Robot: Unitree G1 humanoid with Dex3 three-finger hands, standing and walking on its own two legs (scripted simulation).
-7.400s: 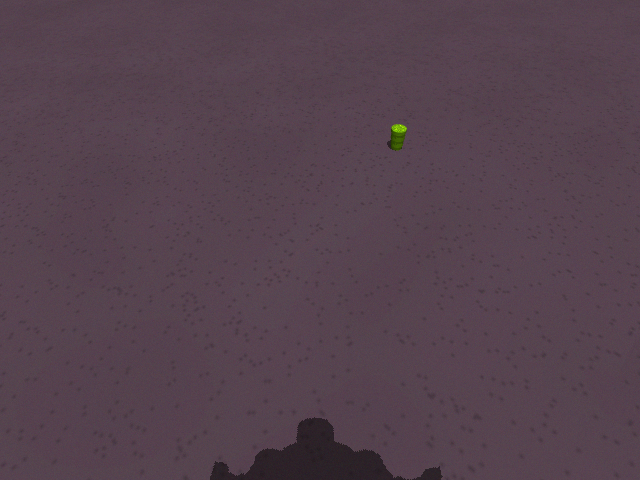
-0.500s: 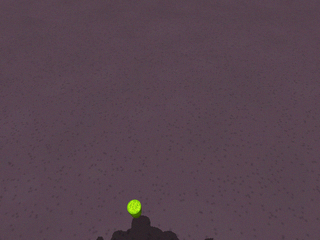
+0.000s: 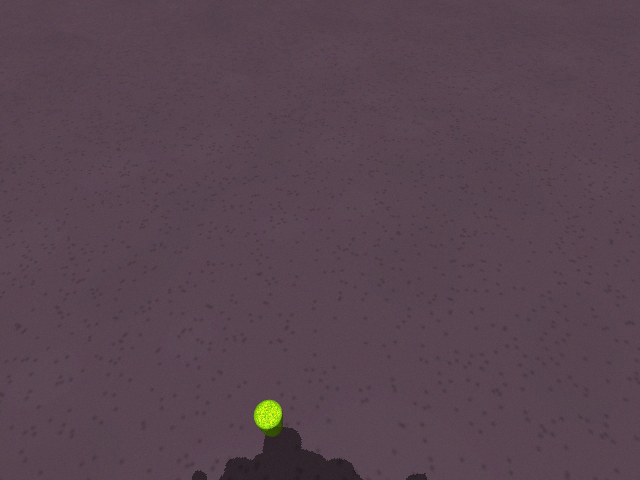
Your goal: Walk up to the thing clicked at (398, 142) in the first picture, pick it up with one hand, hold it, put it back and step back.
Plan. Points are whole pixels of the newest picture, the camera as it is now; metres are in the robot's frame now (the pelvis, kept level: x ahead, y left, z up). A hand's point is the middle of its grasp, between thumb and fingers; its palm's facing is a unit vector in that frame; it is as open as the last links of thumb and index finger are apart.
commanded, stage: stand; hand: left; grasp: from above
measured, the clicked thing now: (270, 420) +0.40 +0.19 -0.73
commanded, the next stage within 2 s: go down in 0.76 s
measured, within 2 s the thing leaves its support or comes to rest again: neither
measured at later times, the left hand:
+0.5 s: hand out of the picture +0.08 +0.25 -0.16, palm faces -0.02 -0.94 -0.35, open 7.3 cm
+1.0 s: hand out of the picture +0.12 +0.25 -0.16, palm faces +0.05 -0.95 -0.32, open 8.7 cm
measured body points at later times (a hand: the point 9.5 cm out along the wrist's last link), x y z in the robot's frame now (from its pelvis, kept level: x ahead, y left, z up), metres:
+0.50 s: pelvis +0.01 +0.00 +0.00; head +0.02 +0.00 +0.45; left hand +0.08 +0.30 -0.13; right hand +0.08 -0.30 -0.13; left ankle +0.00 +0.13 -0.75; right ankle -0.02 -0.12 -0.75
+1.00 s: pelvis -0.01 +0.00 -0.01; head +0.04 +0.00 +0.44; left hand +0.12 +0.30 -0.13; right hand +0.09 -0.29 -0.13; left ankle +0.00 +0.13 -0.75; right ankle -0.02 -0.12 -0.75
